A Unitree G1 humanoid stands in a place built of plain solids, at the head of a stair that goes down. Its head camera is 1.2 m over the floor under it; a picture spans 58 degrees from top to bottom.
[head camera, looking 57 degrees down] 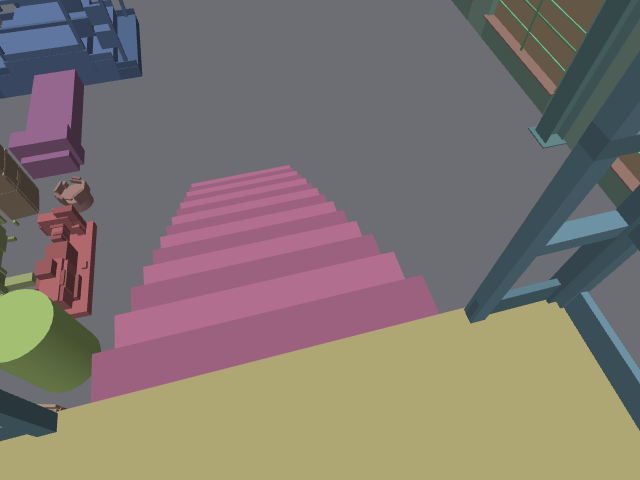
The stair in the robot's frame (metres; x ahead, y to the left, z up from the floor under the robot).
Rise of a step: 0.19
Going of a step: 0.22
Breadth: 1.16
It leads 15 degrees to the left of straight ahead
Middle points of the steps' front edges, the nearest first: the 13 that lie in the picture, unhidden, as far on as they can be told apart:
0.39 0.13 0.00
0.61 0.19 -0.19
0.82 0.24 -0.37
1.03 0.30 -0.56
1.25 0.36 -0.75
1.46 0.41 -0.93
1.68 0.47 -1.12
1.89 0.53 -1.31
2.10 0.58 -1.49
2.32 0.64 -1.68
2.53 0.69 -1.87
2.75 0.75 -2.05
2.96 0.81 -2.24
